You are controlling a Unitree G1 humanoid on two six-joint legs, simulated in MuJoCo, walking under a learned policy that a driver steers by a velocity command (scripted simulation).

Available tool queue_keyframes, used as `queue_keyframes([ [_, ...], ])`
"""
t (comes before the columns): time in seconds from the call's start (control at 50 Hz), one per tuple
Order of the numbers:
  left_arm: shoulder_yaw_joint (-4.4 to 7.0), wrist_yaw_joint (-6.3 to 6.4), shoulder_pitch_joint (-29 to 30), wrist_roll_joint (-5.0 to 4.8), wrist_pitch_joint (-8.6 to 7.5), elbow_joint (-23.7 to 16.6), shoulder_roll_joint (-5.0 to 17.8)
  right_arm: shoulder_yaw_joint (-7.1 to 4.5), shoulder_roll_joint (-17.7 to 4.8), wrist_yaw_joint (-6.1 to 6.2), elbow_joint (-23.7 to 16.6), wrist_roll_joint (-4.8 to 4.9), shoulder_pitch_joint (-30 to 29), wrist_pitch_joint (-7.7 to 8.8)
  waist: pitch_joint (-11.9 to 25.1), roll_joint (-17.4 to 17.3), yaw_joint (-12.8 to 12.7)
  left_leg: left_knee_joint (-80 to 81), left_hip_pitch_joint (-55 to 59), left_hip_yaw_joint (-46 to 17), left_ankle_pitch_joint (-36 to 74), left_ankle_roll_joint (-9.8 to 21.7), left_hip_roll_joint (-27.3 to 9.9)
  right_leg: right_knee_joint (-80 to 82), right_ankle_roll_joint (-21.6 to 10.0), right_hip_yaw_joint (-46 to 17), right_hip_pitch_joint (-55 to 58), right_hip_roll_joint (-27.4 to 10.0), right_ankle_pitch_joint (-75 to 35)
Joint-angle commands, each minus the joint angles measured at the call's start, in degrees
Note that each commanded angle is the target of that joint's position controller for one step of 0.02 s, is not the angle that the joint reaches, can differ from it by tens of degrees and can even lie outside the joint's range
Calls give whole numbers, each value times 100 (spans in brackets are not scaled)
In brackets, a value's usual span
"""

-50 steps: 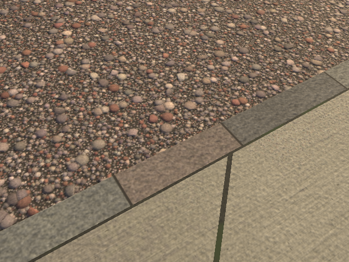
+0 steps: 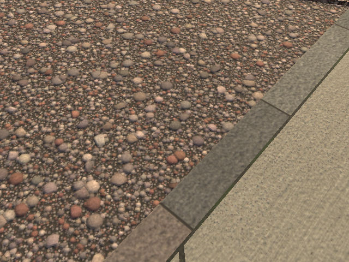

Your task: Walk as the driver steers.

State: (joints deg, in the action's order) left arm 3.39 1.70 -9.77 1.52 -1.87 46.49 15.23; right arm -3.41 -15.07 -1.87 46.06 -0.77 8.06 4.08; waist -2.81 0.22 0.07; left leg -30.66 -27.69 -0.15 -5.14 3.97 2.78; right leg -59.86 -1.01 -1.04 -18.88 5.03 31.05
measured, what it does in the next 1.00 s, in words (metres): steps on the spot, turning left: right foot, then left foot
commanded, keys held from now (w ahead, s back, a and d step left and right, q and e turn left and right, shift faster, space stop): q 0.86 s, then no key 0.14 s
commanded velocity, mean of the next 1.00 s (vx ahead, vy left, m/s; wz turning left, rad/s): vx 0.02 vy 0.00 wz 0.52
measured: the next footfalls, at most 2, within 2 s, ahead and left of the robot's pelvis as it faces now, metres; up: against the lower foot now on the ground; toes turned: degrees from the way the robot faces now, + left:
right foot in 0.34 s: +0.10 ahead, -0.12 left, +0.00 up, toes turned +17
left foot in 0.82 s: +0.02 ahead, +0.13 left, +0.00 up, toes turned +33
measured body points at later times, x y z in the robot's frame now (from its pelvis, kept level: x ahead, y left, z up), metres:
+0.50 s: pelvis +0.04 -0.03 +0.02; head +0.07 -0.05 +0.47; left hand +0.06 +0.26 -0.07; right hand +0.24 -0.27 -0.10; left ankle +0.00 +0.08 -0.63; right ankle +0.06 -0.13 -0.72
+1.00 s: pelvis +0.05 +0.04 +0.03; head +0.07 +0.06 +0.47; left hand +0.00 +0.36 -0.07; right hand +0.34 -0.10 -0.06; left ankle -0.01 +0.11 -0.72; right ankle +0.09 -0.10 -0.65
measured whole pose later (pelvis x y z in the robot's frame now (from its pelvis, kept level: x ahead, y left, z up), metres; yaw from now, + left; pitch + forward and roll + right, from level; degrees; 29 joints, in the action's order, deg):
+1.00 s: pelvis +0.05 +0.04 +0.03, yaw +34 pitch +2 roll -1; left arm 4.1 2.3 -12.6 3.5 -4.6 39.0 18.3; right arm -4.7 -18.2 -2.3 38.3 -0.9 11.8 6.6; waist -0.9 -0.6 -1.7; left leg -20.1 -11.4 -0.8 -11.0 3.2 1.8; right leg -58.2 3.4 1.2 -25.6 -2.7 30.0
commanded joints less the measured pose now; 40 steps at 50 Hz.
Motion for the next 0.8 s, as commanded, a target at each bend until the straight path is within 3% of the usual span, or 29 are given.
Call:
queue_keyframes([
  [0.02, 69, -34, -597, 80, 94, -202, 476, -162, -652, 108, -258, 11, 627, -249, 1124, -97, -17, 895, 2086, -2158, 3102, 1268, -1707, -1274, 120, -305, -1317, -400, -135],
  [0.06, 51, -64, -507, 124, 279, -289, 483, -163, -676, 135, -352, -24, 385, -381, 968, -501, -137, 1211, 1301, -1803, 1770, 932, -1219, -703, 181, -150, -819, -452, -493],
  [0.08, 37, -73, -569, 93, 349, -281, 461, -190, -750, 119, -382, -47, 350, -430, 948, -627, -163, 1318, 1118, -1747, 1242, 875, -1082, -398, 201, -93, -656, -411, -536],
  [0.14, -1, -44, -433, 28, 422, -340, 425, -282, -924, 101, -453, -73, 424, -521, 927, -712, -37, 1569, 1092, -2027, -232, 847, -1010, 426, 221, -43, -571, -337, -497],
  [0.2, -15, -3, -271, -4, 412, -418, 448, -333, -967, 97, -529, -80, 409, -621, 828, -854, 78, 1745, 1041, -2365, -1433, 753, -975, 1044, 189, -102, -448, -301, -692],
  [0.26, -25, 23, -417, -76, 339, -426, 436, -364, -962, 70, -581, -82, 343, -705, 748, -906, 83, 1779, 918, -2605, -1656, 594, -895, 1758, 104, -69, -11, -133, -705],
  [0.32, -22, 100, -1006, -103, 219, -329, 427, -374, -916, 76, -619, 0, 162, -772, 619, -893, -205, 1638, 570, -2748, -1859, 236, -686, 3359, -141, -69, 935, -7, -1155],
  [0.34, 37, 160, -1148, -43, 173, -329, 674, -336, -778, 99, -669, 54, 167, -757, 502, -555, -246, 1310, 210, -2503, -2228, -84, -354, 4207, -284, -538, 1281, -453, -971],
  [0.36, 178, 201, -1051, 50, 164, -474, 1329, -265, -444, 113, -820, 139, 277, -725, 540, 719, -106, -34, -454, -1574, -2644, -412, 365, 4964, -755, -2285, 1486, -1972, 4],
  [0.38, 231, 167, -274, 115, 180, -650, 1535, -329, -659, 164, -757, -39, 299, -683, 48, 1141, 12, -1485, -802, -566, -2525, -484, 768, 5271, -1178, -3017, 525, -2773, -336],
  [0.4, 120, 148, -155, 103, 177, -707, 1067, -407, -948, 150, -679, -143, 286, -672, 76, 498, 122, -2400, -298, -691, -2242, -494, 324, 4947, -1243, -2406, 129, -2550, -1349],
  [0.42, 26, 131, 109, 47, 164, -747, 746, -406, -853, 107, -573, -133, 542, -687, 140, 350, 355, -2879, -80, -625, -1951, -477, 345, 4712, -1062, -1706, 45, -2132, -2174],
  [0.44, -2, 113, 251, 17, 154, -811, 664, -387, -785, 79, -491, -139, 769, -733, 222, 490, 442, -3309, -96, -537, -1760, -505, 320, 4552, -922, -1180, 255, -1840, -2775],
  [0.46, 23, -89, 474, -68, -297, -1054, 452, -249, -542, 163, -583, -411, 1030, -271, 124, 1938, 200, -4329, -778, -828, -1615, -683, 463, 5041, -1488, -1338, 641, -1879, -2065],
  [0.48, 3, -52, 471, -120, -511, -1120, 359, -338, -817, 213, -515, -362, 853, -74, 86, 909, 131, -4722, -943, -830, -1543, -682, 346, 5093, -1486, -1372, 900, -1972, -1666],
  [0.5, 37, -60, 483, 6, -594, -1160, 527, -304, -744, 240, -601, -202, 596, 2, 50, 375, 54, -4742, -1083, -791, -1354, -749, 336, 5035, -1450, -1081, 1094, -1855, -1813],
  [0.52, 85, -79, 413, 77, -611, -1187, 645, -281, -721, 240, -677, -104, 393, 27, 129, 296, -93, -4543, -1217, -718, -1146, -837, 230, 4924, -1423, -766, 1440, -1729, -2059],
  [0.56, 118, -98, -35, 18, -532, -1161, 714, -250, -681, 195, -738, -96, 247, -34, 328, 434, -307, -3737, -1286, -558, -1022, -1063, -40, 4750, -1473, -500, 2134, -1755, -2795],
  [0.62, 282, -38, -795, -20, -453, -1050, 990, -91, -432, 64, -775, -128, 191, -154, 463, 546, -535, -2356, -1209, -26, -1298, -1276, -558, 4582, -1663, -391, 2780, -2107, -4072],
  [0.64, 207, -32, -897, 28, -91, -661, 808, -174, -497, -41, -993, -45, -318, -581, 412, 441, -561, -1902, -925, 76, -2024, -1075, -172, 3708, -1101, 49, 2711, -1832, -5891],
  [0.66, 381, -78, -1001, 25, -277, -1003, 1207, 39, -312, -121, -968, -216, 329, -323, 694, 721, -495, -1411, -507, 204, -1615, -1027, -678, 4276, -1596, -101, 2633, -2346, -5282],
  [0.68, 456, -58, -826, 19, -338, -1006, 1334, 43, -314, -126, -901, -232, 294, -240, 425, 724, -459, -1099, -133, 213, -1749, -880, -725, 4401, -1619, -219, 2180, -2451, -4888],
  [0.72, 495, 35, -467, 149, -420, -1167, 1331, 45, -501, -148, -853, -202, 245, -124, 434, 770, -446, -873, 226, 416, -1395, -620, -566, 4502, -1605, -221, 1987, -2538, -4603],
  [0.74, 479, 70, -347, 212, -431, -1183, 1289, 2, -629, -147, -870, -187, 257, -78, 467, 718, -319, -640, 391, 260, -1298, -494, -602, 4515, -1485, -212, 1942, -2589, -4445],
  [0.8, 458, 224, 19, 156, -410, -1190, 1246, -84, -744, -252, -911, -74, 139, 26, 534, 658, -117, 492, 1039, 372, -369, -65, -396, 4173, -961, 175, 1775, -2461, -3493],
])
Velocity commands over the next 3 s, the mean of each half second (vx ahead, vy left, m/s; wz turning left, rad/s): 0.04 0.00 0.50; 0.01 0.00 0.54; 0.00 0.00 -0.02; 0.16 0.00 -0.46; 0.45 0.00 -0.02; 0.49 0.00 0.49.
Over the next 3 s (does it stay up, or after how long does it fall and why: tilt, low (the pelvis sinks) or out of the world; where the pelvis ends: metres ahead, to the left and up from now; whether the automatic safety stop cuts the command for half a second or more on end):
stays up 0.64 0.26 -0.10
